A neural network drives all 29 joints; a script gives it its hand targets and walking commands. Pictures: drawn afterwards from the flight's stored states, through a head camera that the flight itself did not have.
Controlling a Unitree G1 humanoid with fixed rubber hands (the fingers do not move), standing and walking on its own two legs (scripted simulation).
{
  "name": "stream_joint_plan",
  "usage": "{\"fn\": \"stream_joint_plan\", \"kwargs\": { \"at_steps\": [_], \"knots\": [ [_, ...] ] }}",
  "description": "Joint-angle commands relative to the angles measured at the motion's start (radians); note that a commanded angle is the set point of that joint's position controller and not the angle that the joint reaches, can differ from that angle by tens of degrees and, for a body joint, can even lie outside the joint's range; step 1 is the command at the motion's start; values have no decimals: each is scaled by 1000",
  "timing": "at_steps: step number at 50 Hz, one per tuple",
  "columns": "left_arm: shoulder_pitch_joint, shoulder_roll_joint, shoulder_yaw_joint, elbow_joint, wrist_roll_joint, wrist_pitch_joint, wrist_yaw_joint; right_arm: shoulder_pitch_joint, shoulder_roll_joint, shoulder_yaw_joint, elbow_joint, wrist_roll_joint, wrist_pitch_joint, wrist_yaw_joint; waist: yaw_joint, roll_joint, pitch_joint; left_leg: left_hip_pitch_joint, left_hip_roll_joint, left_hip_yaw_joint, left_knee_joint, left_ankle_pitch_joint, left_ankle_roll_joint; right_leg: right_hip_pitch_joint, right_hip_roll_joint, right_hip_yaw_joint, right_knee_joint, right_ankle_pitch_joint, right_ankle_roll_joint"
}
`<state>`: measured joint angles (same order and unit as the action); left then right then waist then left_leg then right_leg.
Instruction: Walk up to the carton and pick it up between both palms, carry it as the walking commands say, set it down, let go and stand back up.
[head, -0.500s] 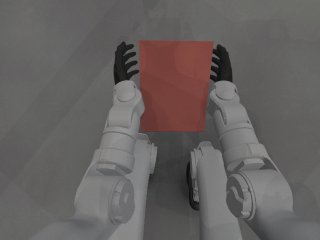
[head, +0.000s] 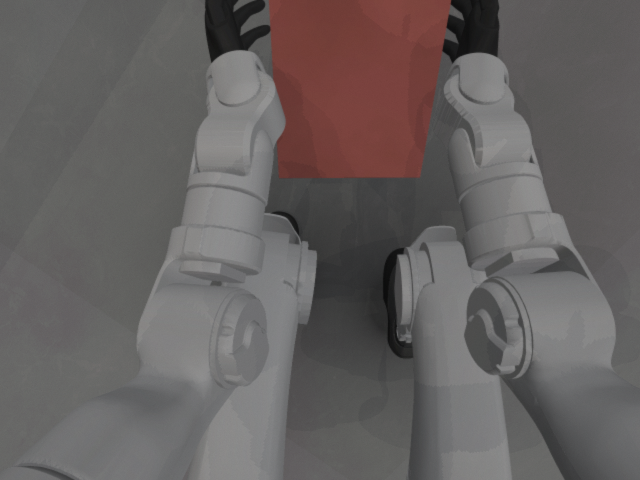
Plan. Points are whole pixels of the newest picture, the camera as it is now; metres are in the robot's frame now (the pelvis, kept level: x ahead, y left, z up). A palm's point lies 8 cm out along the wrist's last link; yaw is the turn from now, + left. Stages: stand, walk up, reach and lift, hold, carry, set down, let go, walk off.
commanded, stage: set down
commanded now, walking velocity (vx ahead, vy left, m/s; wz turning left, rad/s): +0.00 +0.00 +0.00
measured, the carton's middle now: (344, 52) +0.52 +0.03 -0.27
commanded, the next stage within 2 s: none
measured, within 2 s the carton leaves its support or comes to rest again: neither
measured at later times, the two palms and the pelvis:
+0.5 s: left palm out of the picture +0.56 +0.14 -0.16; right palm (463, 51) +0.52 -0.09 -0.22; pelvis +0.00 -0.01 -0.03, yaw +1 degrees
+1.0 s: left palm out of the picture +0.58 +0.13 -0.17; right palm (468, 39) +0.54 -0.10 -0.23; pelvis +0.01 +0.00 -0.04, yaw +0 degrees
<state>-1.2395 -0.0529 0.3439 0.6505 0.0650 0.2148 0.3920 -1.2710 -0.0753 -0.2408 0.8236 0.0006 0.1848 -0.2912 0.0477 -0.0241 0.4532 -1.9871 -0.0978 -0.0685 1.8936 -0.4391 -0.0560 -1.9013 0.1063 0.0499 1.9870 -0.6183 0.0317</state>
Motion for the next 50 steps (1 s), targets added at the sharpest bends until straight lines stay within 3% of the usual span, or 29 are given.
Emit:
{"fn": "stream_joint_plan", "kwargs": {
  "at_steps": [1, 4, 9, 13, 16, 20, 30, 41, 50],
  "knots": [
    [-625, -888, -678, -88, -183, -1, -383, -982, 843, 650, -437, 176, -69, 268, 12, 27, -2229, 988, -70, 141, 26, 429, 7, 588, 76, -103, -112, 417, -12],
    [-477, -974, -583, 129, -151, 42, -406, -1035, 791, 655, -458, 168, -71, 274, 23, -12, -2096, 908, -74, 139, 39, 435, 17, 571, 66, -117, -105, 404, -8],
    [-392, -965, -325, 423, -1, 66, -471, -1138, 746, 529, -418, 100, -89, 313, 58, -60, -1615, 620, -71, 123, 21, 239, 43, 345, 59, -130, -123, 206, -7],
    [-469, -927, -285, 416, 14, 44, -501, -1138, 721, 470, -347, 93, -91, 334, 61, -59, -1532, 566, -71, 126, 38, 227, 38, 286, 68, -136, -108, 196, -7],
    [-445, -887, -235, 481, 55, 58, -520, -1093, 682, 403, -273, 54, -79, 346, 48, -55, -1358, 504, -69, 121, 32, 156, 43, 209, 67, -140, -113, 130, -6],
    [-416, -888, -192, 512, 92, 63, -540, -1027, 690, 352, -236, 28, -75, 359, 45, -52, -1261, 458, -70, 123, 34, 146, 46, 159, 74, -144, -112, 135, 0],
    [-305, -878, -116, 581, 164, 76, -569, -937, 673, 315, -207, -9, -69, 384, 78, -67, -1238, 413, -68, 126, 47, 173, 45, 117, 77, -148, -95, 163, 8],
    [-273, -826, -38, 622, 212, 84, -590, -870, 632, 238, -172, -57, -59, 393, 69, -63, -1178, 332, -62, 125, 42, 129, 43, 60, 72, -140, -104, 139, 4],
    [-200, -774, 10, 652, 252, 90, -590, -824, 589, 218, -159, -76, -54, 399, 96, -76, -1148, 322, -56, 123, 39, 129, 42, 39, 68, -137, -101, 130, 10]
  ]
}}
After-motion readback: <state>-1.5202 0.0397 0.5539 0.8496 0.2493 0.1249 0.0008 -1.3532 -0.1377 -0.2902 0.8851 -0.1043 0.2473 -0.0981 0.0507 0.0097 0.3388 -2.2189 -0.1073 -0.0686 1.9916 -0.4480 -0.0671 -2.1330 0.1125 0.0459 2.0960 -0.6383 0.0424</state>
